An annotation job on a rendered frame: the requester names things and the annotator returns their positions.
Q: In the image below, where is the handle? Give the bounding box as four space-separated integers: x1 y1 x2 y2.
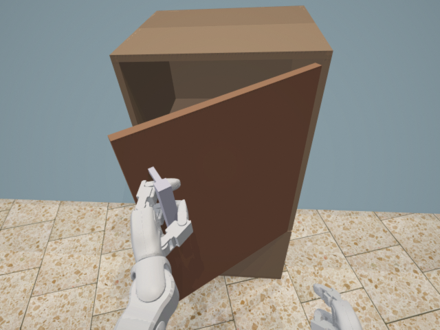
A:
148 167 177 227

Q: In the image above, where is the left robot hand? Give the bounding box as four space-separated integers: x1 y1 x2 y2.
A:
130 178 193 263

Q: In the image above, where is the cupboard door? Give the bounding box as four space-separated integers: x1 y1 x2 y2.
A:
108 63 322 301

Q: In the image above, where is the right robot hand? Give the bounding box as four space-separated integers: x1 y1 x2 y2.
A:
310 283 362 330

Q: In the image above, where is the left robot forearm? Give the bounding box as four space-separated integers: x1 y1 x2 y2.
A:
113 256 179 330

